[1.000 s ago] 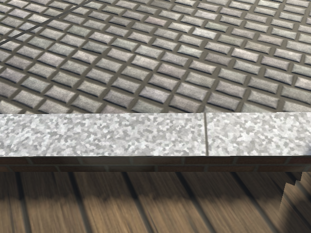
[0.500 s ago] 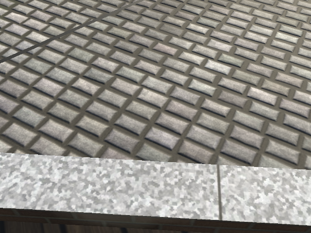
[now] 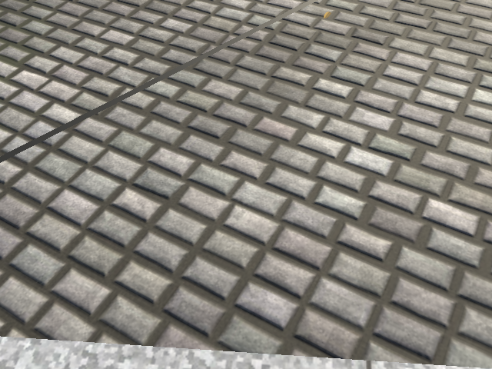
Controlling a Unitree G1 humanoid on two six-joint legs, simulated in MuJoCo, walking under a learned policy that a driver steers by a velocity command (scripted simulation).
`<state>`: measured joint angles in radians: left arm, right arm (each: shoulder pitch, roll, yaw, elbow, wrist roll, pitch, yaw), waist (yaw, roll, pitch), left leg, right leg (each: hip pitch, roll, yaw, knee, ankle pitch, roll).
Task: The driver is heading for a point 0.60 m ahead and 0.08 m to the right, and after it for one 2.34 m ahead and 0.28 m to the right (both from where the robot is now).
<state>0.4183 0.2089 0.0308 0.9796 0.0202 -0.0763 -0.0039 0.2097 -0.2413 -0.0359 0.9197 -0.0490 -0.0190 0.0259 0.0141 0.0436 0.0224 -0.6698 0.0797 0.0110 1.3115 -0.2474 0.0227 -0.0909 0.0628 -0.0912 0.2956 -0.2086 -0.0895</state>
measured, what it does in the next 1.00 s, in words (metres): climbs, turning right: left foot 0.14 m higher, then right foot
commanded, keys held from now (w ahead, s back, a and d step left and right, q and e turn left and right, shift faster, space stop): w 0.36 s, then w+e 0.64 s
